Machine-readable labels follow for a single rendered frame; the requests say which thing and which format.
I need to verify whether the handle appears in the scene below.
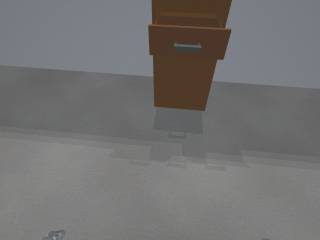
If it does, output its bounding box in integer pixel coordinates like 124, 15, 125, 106
173, 41, 202, 53

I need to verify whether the drawer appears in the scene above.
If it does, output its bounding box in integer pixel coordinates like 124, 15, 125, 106
148, 15, 232, 60

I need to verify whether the cabinet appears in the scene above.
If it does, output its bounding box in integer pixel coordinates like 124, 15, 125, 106
151, 0, 232, 111

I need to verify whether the left robot hand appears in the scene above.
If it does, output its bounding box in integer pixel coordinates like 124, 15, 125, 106
41, 230, 66, 240

